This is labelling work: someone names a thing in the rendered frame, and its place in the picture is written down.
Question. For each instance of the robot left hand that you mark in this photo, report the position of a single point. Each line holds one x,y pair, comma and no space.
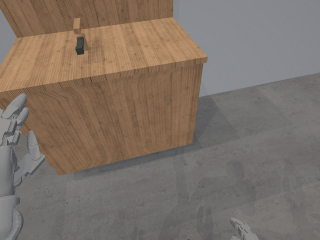
11,121

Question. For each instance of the robot right hand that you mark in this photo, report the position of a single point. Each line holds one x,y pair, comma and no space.
243,229

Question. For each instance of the tap lever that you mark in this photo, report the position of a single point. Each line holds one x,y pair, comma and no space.
80,46

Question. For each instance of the counter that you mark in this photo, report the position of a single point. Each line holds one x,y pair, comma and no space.
133,92

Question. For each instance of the robot left forearm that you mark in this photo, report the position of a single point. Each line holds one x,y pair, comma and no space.
11,219

